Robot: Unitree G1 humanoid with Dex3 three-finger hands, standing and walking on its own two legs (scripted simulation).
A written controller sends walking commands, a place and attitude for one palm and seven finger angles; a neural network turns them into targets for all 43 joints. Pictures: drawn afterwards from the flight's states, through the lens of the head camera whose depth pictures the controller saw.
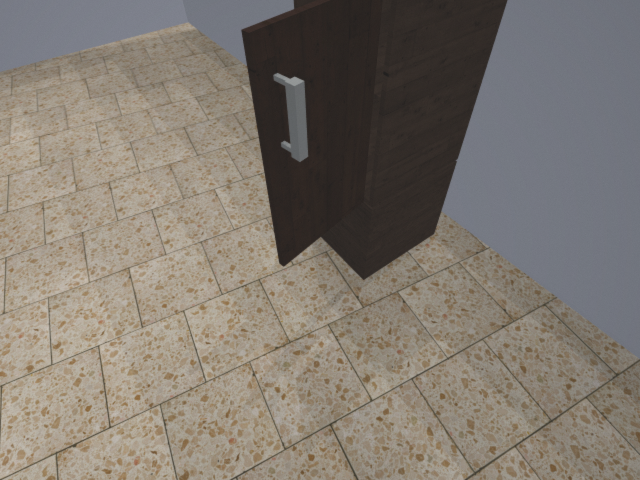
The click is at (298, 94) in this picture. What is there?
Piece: cupboard door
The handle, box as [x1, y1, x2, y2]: [273, 73, 307, 161]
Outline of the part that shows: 276,73 273,75 274,80 283,84 286,90 290,142 288,143 283,141 281,142 281,146 290,151 292,157 300,161 307,156 304,82 296,77 290,79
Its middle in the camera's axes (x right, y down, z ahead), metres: -0.06 -0.22 +0.71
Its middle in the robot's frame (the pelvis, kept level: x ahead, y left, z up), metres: +0.69 +0.10 +0.08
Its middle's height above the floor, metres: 0.86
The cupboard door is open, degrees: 100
